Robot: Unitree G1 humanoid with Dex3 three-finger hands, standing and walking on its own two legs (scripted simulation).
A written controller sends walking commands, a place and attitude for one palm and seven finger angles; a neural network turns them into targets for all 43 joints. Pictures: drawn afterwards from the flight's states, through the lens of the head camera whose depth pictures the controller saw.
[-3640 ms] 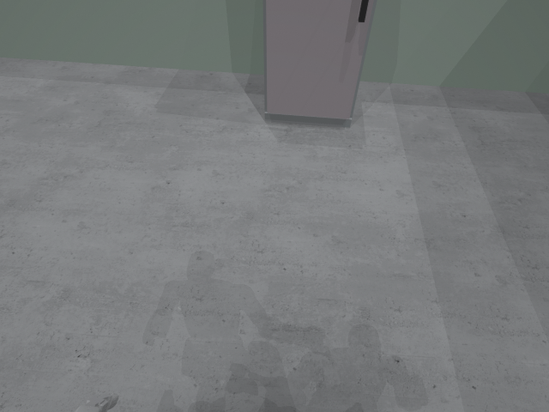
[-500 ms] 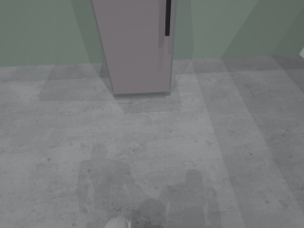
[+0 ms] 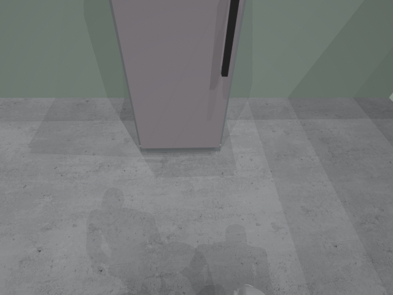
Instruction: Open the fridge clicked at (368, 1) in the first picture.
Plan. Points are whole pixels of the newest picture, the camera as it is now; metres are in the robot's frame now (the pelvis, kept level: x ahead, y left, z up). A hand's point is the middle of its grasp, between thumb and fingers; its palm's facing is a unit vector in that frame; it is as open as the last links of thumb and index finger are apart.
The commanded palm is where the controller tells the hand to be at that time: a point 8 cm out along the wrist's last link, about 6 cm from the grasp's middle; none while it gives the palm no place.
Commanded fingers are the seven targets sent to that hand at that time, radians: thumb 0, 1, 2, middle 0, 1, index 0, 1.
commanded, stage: walk to a spot facing it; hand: right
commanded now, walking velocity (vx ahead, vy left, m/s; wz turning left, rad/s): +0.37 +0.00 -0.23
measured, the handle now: (229, 29) +1.06 -0.05 +0.08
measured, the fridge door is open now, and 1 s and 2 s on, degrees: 0 0 0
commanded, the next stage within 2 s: turn to face it in 0.30 s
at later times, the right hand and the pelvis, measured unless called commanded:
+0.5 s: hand (296, 267) +0.25 -0.24 -0.17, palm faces +0.06 +0.98 -0.18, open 7.4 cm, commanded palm none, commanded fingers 0.00 -0.90 -0.90 0.20 0.30 0.20 0.30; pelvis +0.21 -0.06 +0.00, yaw +1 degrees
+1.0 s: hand (278, 222) +0.37 -0.22 -0.18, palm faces -0.02 +0.98 -0.18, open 7.3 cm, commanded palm none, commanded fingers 0.00 -0.90 -0.90 0.20 0.30 0.20 0.30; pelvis +0.31 -0.04 -0.01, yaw +6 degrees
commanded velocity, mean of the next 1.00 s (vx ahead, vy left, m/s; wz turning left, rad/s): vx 0.22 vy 0.00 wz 0.13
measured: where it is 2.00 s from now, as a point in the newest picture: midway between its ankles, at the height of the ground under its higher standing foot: (197, 234)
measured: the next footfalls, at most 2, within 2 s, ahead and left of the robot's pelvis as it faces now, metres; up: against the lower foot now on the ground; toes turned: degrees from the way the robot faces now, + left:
right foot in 0.18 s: +0.23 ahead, -0.15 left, +0.00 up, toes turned -12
left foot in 0.64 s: +0.36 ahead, +0.08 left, +0.00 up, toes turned +11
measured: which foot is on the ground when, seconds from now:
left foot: down 0.00-0.20, up 0.22-0.62, down 0.64-1.00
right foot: up 0.00-0.16, down 0.18-0.66, up 0.68-1.00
